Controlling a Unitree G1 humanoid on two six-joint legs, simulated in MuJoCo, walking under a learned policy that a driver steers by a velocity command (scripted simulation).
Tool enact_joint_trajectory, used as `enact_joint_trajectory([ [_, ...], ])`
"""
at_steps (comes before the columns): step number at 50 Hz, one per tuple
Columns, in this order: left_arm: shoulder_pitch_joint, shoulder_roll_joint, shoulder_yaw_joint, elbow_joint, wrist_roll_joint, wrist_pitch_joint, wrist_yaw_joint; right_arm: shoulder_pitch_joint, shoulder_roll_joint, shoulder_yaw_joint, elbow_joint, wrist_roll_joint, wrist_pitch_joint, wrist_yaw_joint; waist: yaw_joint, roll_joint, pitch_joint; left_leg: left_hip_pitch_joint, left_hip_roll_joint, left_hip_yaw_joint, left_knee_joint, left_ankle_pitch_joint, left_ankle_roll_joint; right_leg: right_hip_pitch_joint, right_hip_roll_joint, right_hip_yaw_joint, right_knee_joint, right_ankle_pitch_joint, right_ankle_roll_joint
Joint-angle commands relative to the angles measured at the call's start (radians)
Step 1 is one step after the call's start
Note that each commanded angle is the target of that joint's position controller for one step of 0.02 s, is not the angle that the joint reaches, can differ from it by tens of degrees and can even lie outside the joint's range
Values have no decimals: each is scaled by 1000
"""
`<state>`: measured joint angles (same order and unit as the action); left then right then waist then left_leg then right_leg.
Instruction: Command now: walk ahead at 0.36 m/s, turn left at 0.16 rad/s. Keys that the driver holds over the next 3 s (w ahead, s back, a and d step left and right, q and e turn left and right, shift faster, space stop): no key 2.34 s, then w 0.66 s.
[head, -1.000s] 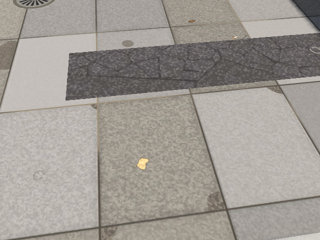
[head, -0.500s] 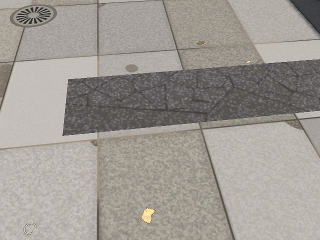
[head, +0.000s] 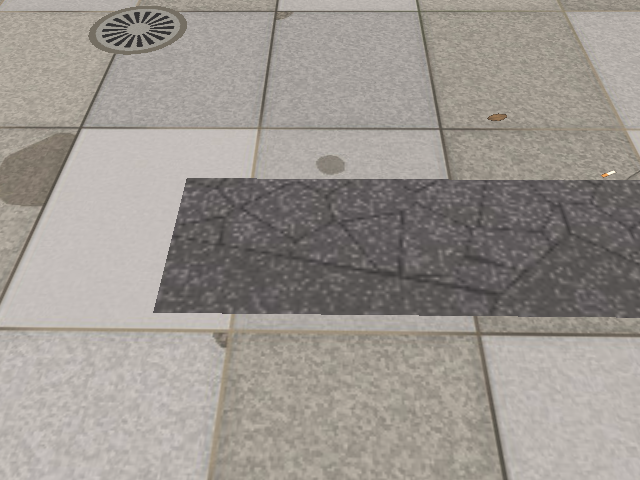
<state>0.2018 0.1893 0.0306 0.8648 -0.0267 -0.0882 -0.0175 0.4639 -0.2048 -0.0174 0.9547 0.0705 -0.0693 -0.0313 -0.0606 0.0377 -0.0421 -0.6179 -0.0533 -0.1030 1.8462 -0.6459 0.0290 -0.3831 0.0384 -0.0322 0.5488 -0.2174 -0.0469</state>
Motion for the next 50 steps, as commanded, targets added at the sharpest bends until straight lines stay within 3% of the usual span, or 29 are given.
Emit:
enact_joint_trajectory([
  [1,111,61,0,18,32,-19,18,-177,-69,-21,-170,-31,-5,-24,41,-9,66,-491,112,-72,-66,255,-12,280,-458,533,-266,234,-255],
  [2,45,33,-12,27,31,-21,8,-149,-44,-20,-158,-45,6,-20,-10,-50,117,-411,132,-91,-210,285,-6,117,-386,391,-254,281,-194],
  [3,-14,54,-12,16,38,-18,14,-139,-37,-20,-173,-56,6,-16,-41,-80,150,-226,135,-17,-503,385,-19,-81,-256,190,-318,307,-140],
  [4,-8,84,-6,16,53,-16,23,-144,-30,-24,-170,-74,-3,-13,-33,-101,113,-50,117,49,-724,538,-39,-162,-180,91,-328,414,-132],
  [5,12,113,-3,24,55,-14,35,-168,-8,-18,-164,-83,-10,-6,-20,-103,60,118,99,84,-914,676,-45,-200,-136,28,-311,475,-123],
  [6,73,140,3,44,44,-12,40,-198,-1,-18,-167,-81,-13,4,4,-127,2,208,69,93,-1008,774,-62,-156,-146,31,-301,526,-134],
  [8,94,179,13,60,16,-3,48,-261,11,-8,-195,-62,-2,14,18,-161,-21,193,72,51,-1158,764,-65,11,-223,90,-292,568,-143],
  [11,127,173,22,82,-2,14,49,-356,-53,-23,-238,-75,4,27,50,-139,0,184,63,53,-1307,735,-11,159,-246,138,-212,502,-103],
  [13,173,154,21,95,6,21,43,-305,-109,-47,-215,-94,3,28,42,-90,-22,308,61,58,-1394,835,26,179,-184,123,-96,387,-56],
  [14,260,128,17,104,29,14,39,-254,-183,-65,-208,-102,2,23,67,8,-83,503,166,-22,-1331,1313,65,84,-110,76,22,225,-7],
  [15,398,33,-14,137,34,6,32,-182,-165,-63,-185,-93,12,24,81,143,-230,793,322,-161,-1277,1434,197,-110,-66,49,178,-116,49],
  [16,360,61,-17,130,23,17,30,-135,-104,-51,-170,-78,28,30,28,193,-317,779,386,-278,-1346,1218,260,-109,-70,59,319,-373,81],
  [17,280,101,-2,108,9,40,34,-157,-82,-42,-167,-79,37,36,28,162,-269,707,367,-323,-1404,943,253,-160,-75,82,387,-456,96],
  [19,180,119,14,86,19,85,58,-296,-102,-44,-198,-90,47,31,61,72,-145,491,322,-293,-1496,592,194,-158,-98,89,373,-376,111],
  [20,170,112,18,84,24,100,67,-368,-117,-49,-214,-95,52,27,87,90,-109,378,295,-259,-1535,483,165,-94,-106,89,329,-315,112],
  [22,190,75,15,104,31,105,74,-430,-111,-53,-220,-102,58,21,115,108,-74,230,232,-169,-1570,367,136,43,-85,52,234,-214,103],
  [24,213,50,14,125,35,100,69,-436,-88,-49,-207,-89,60,16,134,95,-65,178,201,-123,-1569,258,120,149,-67,29,105,-72,85],
  [26,205,53,16,128,56,98,62,-393,-56,-44,-172,-79,60,14,134,69,-28,135,170,-100,-1567,114,72,219,-67,25,6,4,65],
  [27,201,70,18,121,60,100,61,-374,-57,-46,-158,-78,58,15,126,55,11,125,156,-96,-1555,71,45,210,-93,46,-44,-31,47],
  [28,190,115,28,119,50,100,63,-353,-63,-51,-155,-72,57,15,97,4,58,162,118,-60,-1543,105,22,131,-101,53,-74,-142,28],
  [29,163,134,36,126,38,97,64,-346,-70,-55,-151,-65,55,9,85,-72,94,240,85,-13,-1503,186,9,21,-96,73,-117,-242,17],
  [31,111,106,33,123,35,79,67,-339,-70,-59,-137,-70,50,1,71,-118,90,324,77,9,-1438,327,17,-11,-101,80,-161,-211,31],
  [34,120,85,33,134,28,60,65,-307,-53,-60,-108,-77,50,0,70,-90,54,369,66,31,-1400,456,31,33,-98,76,-151,-147,37],
  [40,140,84,35,156,27,60,63,-296,-56,-63,-67,-70,53,2,75,-43,26,426,72,40,-1358,641,39,70,-84,58,-121,-40,35],
  [50,151,65,29,182,25,71,62,-297,-68,-63,-9,-64,68,-5,70,-34,44,451,76,41,-1338,685,32,95,-69,40,-115,29,39],
])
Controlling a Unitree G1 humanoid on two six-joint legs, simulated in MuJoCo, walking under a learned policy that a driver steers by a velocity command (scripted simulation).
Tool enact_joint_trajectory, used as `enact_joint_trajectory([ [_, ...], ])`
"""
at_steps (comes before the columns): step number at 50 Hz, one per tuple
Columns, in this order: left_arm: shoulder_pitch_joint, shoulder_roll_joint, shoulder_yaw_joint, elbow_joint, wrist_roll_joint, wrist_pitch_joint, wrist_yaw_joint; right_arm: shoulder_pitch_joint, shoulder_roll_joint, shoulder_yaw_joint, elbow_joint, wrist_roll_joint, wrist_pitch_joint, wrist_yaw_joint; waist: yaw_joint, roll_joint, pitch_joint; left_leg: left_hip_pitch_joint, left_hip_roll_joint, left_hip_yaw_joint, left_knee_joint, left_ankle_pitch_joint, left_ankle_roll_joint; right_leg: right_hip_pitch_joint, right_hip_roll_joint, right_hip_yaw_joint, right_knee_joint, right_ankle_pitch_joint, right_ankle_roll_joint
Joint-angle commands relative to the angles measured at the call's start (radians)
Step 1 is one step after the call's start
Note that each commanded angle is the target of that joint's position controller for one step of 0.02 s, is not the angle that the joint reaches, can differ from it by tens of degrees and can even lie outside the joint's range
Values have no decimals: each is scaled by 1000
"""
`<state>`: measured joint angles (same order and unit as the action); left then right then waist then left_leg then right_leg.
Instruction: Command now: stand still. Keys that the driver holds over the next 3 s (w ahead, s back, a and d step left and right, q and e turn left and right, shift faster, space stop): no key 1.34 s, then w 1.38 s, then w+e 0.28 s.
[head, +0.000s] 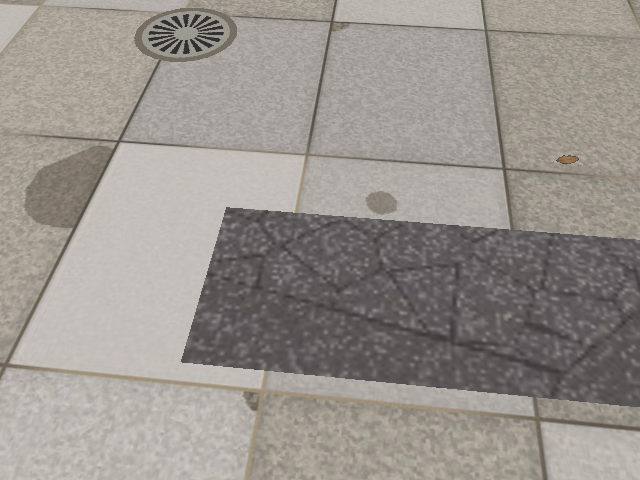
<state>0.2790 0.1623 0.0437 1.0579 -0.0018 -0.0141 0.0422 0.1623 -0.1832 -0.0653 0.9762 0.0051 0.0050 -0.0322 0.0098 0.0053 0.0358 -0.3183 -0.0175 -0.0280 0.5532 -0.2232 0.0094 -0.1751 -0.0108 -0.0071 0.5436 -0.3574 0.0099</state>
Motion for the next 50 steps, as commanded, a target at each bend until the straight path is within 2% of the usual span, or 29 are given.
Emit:
enact_joint_trajectory([
  [1,74,90,15,-9,0,-3,3,3,-90,-15,-25,1,-5,-5,-1,-3,-31,153,40,-34,-46,260,50,-112,-19,14,-112,169,-18],
  [26,114,66,4,24,3,-4,5,-13,-87,-3,75,1,7,-9,-9,-9,17,145,34,-27,-82,146,26,-115,-10,4,-156,83,-20],
  [50,163,60,-7,25,2,-9,1,30,-87,9,110,1,7,-13,-12,-7,24,142,35,-26,-84,160,19,-119,-8,5,-165,101,-28],
])
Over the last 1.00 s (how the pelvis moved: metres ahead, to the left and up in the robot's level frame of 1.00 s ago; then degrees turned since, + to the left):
0.21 0.02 0.00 1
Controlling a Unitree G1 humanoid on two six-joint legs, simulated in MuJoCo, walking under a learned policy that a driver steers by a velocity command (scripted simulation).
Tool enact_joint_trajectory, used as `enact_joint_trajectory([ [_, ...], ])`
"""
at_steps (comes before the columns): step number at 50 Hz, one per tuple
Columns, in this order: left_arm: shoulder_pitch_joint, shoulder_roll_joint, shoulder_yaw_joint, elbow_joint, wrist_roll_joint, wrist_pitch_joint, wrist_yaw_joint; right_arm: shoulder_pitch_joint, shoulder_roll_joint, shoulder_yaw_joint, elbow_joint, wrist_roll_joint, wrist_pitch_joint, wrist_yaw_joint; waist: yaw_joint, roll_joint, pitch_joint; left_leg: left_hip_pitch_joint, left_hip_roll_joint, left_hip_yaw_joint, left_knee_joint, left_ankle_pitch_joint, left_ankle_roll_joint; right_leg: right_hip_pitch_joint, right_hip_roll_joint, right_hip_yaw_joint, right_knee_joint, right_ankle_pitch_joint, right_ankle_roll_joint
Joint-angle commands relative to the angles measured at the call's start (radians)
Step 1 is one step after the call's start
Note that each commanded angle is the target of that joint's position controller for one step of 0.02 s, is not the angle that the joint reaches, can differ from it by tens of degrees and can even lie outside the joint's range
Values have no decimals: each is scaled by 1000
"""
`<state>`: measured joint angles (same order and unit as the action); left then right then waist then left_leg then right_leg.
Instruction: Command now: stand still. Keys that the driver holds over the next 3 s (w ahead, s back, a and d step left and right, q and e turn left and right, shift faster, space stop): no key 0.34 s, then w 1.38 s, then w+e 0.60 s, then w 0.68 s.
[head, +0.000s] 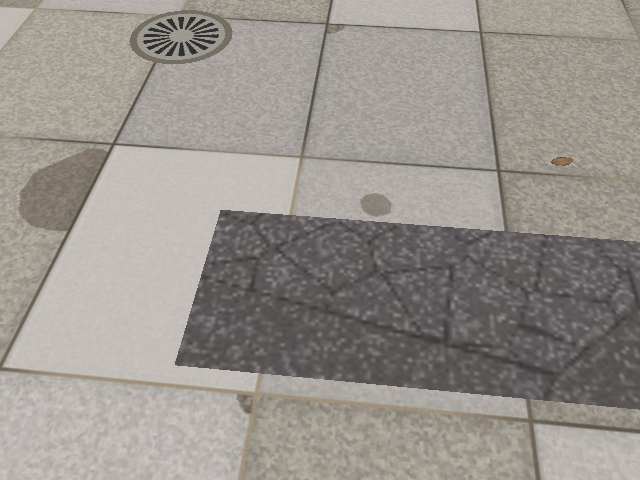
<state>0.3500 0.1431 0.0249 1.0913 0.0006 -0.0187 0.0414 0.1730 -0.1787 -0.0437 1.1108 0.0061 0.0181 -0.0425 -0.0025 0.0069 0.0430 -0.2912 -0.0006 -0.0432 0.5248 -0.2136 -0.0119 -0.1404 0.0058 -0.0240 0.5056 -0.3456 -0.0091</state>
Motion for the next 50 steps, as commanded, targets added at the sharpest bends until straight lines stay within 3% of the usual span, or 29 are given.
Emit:
enact_joint_trajectory([
  [1,93,79,11,-9,0,-4,2,20,-92,-12,-24,0,-6,-3,0,-10,16,115,18,-10,-55,152,40,-154,-25,22,-127,91,-9],
  [17,109,81,8,-16,-1,-6,-1,39,-93,-9,-19,1,-5,-5,0,-11,17,118,20,-8,-50,173,34,-149,-26,25,-130,117,-14],
  [18,129,79,9,-7,-2,-4,0,54,-83,-7,-10,0,-4,-5,1,-21,-3,122,2,12,-40,74,34,-140,-23,26,-144,14,-21],
  [19,138,104,18,-5,-9,-1,2,57,-85,-9,-9,4,-4,-6,6,-46,15,88,-31,48,1,-86,34,-148,-31,48,-165,-144,-45],
  [20,136,141,29,-16,-16,1,6,49,-92,-13,-15,9,-7,-5,15,-92,46,19,-63,88,66,-238,37,-156,-70,112,-202,-318,-85],
  [22,153,212,52,-34,-28,-11,9,-37,-86,-11,-67,16,-37,5,48,-185,142,-183,-33,110,256,-242,53,-134,-271,370,-336,-525,-197],
  [23,143,223,59,-43,-26,-23,9,-75,-78,-8,-88,21,-56,12,55,-182,185,-260,16,75,329,-224,67,-131,-342,456,-371,-488,-239],
  [24,138,208,57,-49,-18,-38,7,-96,-82,-9,-104,26,-72,19,55,-166,205,-346,49,47,381,-260,79,-80,-369,481,-370,-391,-252],
  [26,116,188,55,-60,-24,-53,-4,-96,-85,-9,-117,32,-97,33,43,-138,183,-387,85,31,299,-278,97,20,-341,402,-325,-213,-215],
  [27,107,190,56,-64,-30,-52,-8,-89,-87,-11,-117,32,-106,39,35,-125,157,-309,71,59,205,-253,98,12,-302,330,-301,-147,-189],
  [28,87,201,57,-68,-34,-47,-12,-51,-83,-14,-102,31,-111,44,10,-119,127,-162,34,110,111,-186,93,-54,-254,250,-266,-105,-165],
  [30,71,213,58,-78,-32,-39,-16,148,-96,-37,-20,30,-105,48,-68,-94,38,193,-63,185,33,-28,69,-223,-173,153,-136,-2,-133],
  [31,27,202,51,-94,-29,-45,-17,287,-125,-54,12,29,-102,46,-138,-39,-15,347,-12,95,-7,-43,92,-311,-126,87,57,134,-97],
  [32,-6,126,31,-138,-21,-57,-18,427,-240,-80,25,22,-105,37,-172,248,-85,487,252,-334,-197,-147,200,-493,-12,-48,479,56,-20],
  [33,-6,83,24,-162,-41,-79,-18,458,-239,-64,30,0,-122,52,-147,320,-144,513,403,-744,-367,-272,325,-633,55,78,724,-193,-25],
  [34,-24,129,33,-170,-62,-93,-23,338,-190,-41,4,1,-138,56,-89,179,-34,442,416,-684,-357,-344,311,-733,-21,131,834,-144,-59],
  [35,-56,147,35,-177,-60,-100,-30,241,-138,-24,-29,3,-145,61,-63,101,22,367,365,-531,-349,-313,267,-747,-71,125,833,-31,-88],
  [36,-59,149,41,-169,-47,-101,-28,170,-130,-13,-53,0,-145,68,-30,40,43,303,318,-402,-359,-204,232,-718,-109,109,777,68,-97],
  [38,-54,173,59,-161,-25,-89,-29,161,-98,3,-57,-7,-137,69,-4,57,36,228,233,-207,-370,44,178,-607,-144,88,660,164,-91],
  [41,-110,140,56,-181,-19,-68,-35,247,-122,6,-35,-8,-126,48,-9,56,34,238,205,-99,-379,289,189,-627,-136,41,571,230,-52],
  [46,-359,112,35,-281,-22,-74,-51,282,-154,4,-47,-6,-115,25,-54,50,77,211,184,-24,-422,305,184,-601,-98,0,227,405,-19],
  [50,-465,121,25,-322,-30,-83,-77,342,-161,-3,-32,7,-112,27,-71,58,108,291,223,-9,-409,293,188,-567,-71,-12,91,415,-43],
])
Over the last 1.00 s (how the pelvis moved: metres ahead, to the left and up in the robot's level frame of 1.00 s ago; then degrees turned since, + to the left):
0.00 -0.01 0.00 1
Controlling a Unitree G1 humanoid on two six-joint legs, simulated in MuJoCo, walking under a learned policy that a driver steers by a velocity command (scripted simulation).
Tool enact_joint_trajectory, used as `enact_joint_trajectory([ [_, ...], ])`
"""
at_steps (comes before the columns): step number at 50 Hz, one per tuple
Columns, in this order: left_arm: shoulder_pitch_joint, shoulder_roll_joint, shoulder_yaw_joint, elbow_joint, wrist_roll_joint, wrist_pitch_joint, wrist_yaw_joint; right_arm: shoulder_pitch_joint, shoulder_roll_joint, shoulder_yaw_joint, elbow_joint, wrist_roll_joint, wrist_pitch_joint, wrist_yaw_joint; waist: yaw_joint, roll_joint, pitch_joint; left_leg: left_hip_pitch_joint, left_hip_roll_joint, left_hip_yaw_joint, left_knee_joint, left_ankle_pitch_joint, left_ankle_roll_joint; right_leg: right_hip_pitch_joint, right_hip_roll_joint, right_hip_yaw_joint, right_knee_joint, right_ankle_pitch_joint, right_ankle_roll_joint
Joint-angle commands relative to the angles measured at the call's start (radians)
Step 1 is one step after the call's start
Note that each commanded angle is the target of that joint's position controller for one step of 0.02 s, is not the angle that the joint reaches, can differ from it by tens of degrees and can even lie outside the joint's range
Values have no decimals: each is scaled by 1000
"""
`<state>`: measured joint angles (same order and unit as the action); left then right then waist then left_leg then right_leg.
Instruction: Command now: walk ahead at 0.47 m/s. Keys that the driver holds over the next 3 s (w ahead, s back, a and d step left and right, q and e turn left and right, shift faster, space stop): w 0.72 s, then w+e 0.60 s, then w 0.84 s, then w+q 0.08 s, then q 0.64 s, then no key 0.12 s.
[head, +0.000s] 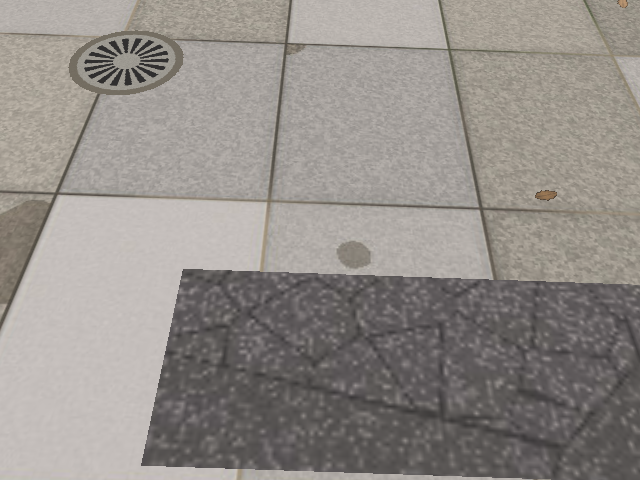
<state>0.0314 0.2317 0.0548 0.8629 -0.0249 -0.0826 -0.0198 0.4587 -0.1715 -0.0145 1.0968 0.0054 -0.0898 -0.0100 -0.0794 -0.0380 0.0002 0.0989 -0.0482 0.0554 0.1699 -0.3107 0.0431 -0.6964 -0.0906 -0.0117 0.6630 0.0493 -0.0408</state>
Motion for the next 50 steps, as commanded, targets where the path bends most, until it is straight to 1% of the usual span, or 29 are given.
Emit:
enact_joint_trajectory([
  [1,-162,38,-5,-105,-6,-23,-24,57,-172,-35,-17,10,-1,-7,13,105,152,-61,285,-105,-34,422,129,-12,29,-23,-92,0,-24],
  [3,-136,67,4,-109,-5,-30,-35,38,-189,-44,-24,7,7,-8,50,125,112,2,302,-92,49,619,111,67,59,-38,-127,-67,-56],
  [4,-76,93,16,-96,-4,-33,-35,26,-204,-49,-31,5,12,-10,86,154,55,23,302,-85,126,807,102,169,92,-60,-119,-103,-72],
  [5,64,133,37,-58,-6,-33,-32,5,-209,-51,-37,-1,19,-10,163,174,-31,7,277,-60,287,968,86,350,131,-82,-118,-118,-98],
  [6,258,180,60,-3,-9,-30,-23,-21,-198,-44,-54,-6,21,-8,253,170,-144,-142,235,-37,523,917,55,640,92,-29,-99,-97,-139],
  [7,423,285,83,32,22,-25,-14,79,-91,-14,-77,-11,8,5,229,-43,-342,-525,101,-11,940,484,-1,1072,-186,388,-111,-214,-282],
  [8,451,246,67,48,22,-19,-15,115,-48,3,-56,11,-24,18,208,-196,-488,-710,-27,-147,1195,-223,-13,1191,-334,818,-342,-372,-369],
  [9,359,180,45,41,12,-22,-15,4,-152,-28,-89,39,-48,23,207,-145,-324,-821,42,-204,1272,-200,14,1066,-286,721,-380,-417,-301],
  [10,250,136,30,18,10,-26,-12,-102,-184,-34,-128,52,-56,18,177,-83,-180,-839,97,-162,1248,-116,29,883,-249,546,-399,-345,-254],
  [11,172,106,19,9,18,-33,-17,-145,-174,-37,-138,40,-53,9,133,17,-95,-790,146,-141,1175,-34,28,699,-212,417,-432,-223,-230],
  [12,135,73,9,11,28,-40,-22,-140,-166,-48,-136,25,-39,-1,92,16,-65,-718,183,-144,1109,16,29,585,-168,327,-460,-167,-204],
  [14,143,63,6,32,30,-42,-28,-78,-115,-46,-125,19,-9,-5,51,-16,-37,-648,204,-138,1045,43,27,482,-132,245,-513,-152,-207],
  [16,181,95,11,53,28,-44,-18,-115,-116,-51,-144,15,6,-9,42,-16,8,-688,215,-122,979,88,10,438,-123,191,-553,-126,-217],
  [20,261,131,16,75,26,-35,10,-289,-134,-58,-206,-1,3,-7,80,-1,49,-818,217,-107,732,312,-24,495,-108,135,-571,-75,-198],
  [24,333,149,18,93,15,-27,22,-438,-114,-47,-247,7,-7,8,128,-10,65,-758,163,-57,487,456,-30,539,-83,70,-567,-68,-161],
  [28,403,156,23,128,8,-10,25,-544,-121,-38,-294,16,-13,31,159,-13,95,-798,144,-59,383,394,-16,691,-137,79,-511,-55,-158],
  [30,405,167,30,134,6,0,29,-553,-137,-40,-312,17,-21,44,144,-22,91,-787,134,-59,348,315,8,760,-171,91,-464,3,-146],
  [32,371,185,37,127,6,10,32,-471,-176,-56,-300,18,-27,48,88,-50,35,-641,91,-25,325,242,38,783,-171,80,-365,231,-123],
  [33,348,178,33,120,8,16,31,-342,-210,-76,-262,16,-29,45,18,-49,-42,-464,54,6,308,244,62,761,-130,44,-216,392,-102],
  [34,343,147,19,104,17,17,31,-148,-272,-102,-210,9,-29,37,-56,-18,-174,-169,112,-58,348,271,108,618,-75,2,27,340,-69],
  [35,455,42,-13,89,22,-1,20,2,-375,-128,-180,-10,-22,32,-37,196,-344,267,381,-490,324,145,263,194,77,-50,446,-39,9],
  [36,448,39,-19,102,12,-28,15,16,-317,-108,-174,-1,-17,34,-39,286,-422,340,457,-797,153,56,304,24,150,88,632,-600,12],
  [37,364,133,7,80,-21,-44,11,-60,-254,-87,-185,5,-19,33,-36,226,-287,231,431,-668,139,13,245,-71,87,145,714,-571,-14],
  [38,289,150,10,57,-32,-47,15,-154,-215,-75,-212,2,-19,30,-11,156,-176,69,402,-510,120,68,206,-73,30,115,693,-481,-27],
  [39,252,142,14,53,-20,-40,23,-227,-179,-64,-220,-5,-23,34,23,90,-97,-89,363,-398,74,128,182,-30,-11,101,623,-400,-26],
  [40,267,130,24,57,-12,-23,29,-264,-151,-55,-220,-14,-31,36,61,110,-61,-186,327,-312,38,163,158,33,-45,112,561,-347,-28],
  [42,315,79,22,74,-12,10,31,-266,-142,-55,-201,-20,-37,38,92,131,-28,-284,295,-209,-16,209,151,103,-54,116,522,-302,-22],
  [44,292,70,25,61,-11,25,33,-240,-171,-64,-183,-25,-42,29,100,114,4,-298,293,-135,-43,287,155,54,-52,130,482,-235,-12],
  [50,125,60,27,-5,5,18,12,-203,-197,-67,-172,-23,-35,-4,65,90,47,-230,269,38,-64,383,115,-15,-21,96,167,49,6],
])
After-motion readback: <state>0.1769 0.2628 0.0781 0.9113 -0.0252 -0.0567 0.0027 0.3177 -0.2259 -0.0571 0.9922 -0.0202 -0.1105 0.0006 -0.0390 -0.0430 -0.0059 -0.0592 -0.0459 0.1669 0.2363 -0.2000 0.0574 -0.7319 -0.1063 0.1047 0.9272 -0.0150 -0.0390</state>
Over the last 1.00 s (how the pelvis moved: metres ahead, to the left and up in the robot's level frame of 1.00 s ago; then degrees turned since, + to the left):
0.22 0.04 0.00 0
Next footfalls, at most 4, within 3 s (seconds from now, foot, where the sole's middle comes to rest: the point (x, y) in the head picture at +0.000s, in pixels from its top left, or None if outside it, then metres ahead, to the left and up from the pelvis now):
0.12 right None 0.28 -0.13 -0.77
0.68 left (251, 434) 0.59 0.11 -0.77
1.24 right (358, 315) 0.87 -0.15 -0.77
1.76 left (312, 206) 1.24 -0.06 -0.77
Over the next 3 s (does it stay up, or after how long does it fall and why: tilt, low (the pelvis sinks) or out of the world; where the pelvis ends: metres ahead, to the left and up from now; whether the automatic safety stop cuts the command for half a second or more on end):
stays up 1.43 -0.23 0.00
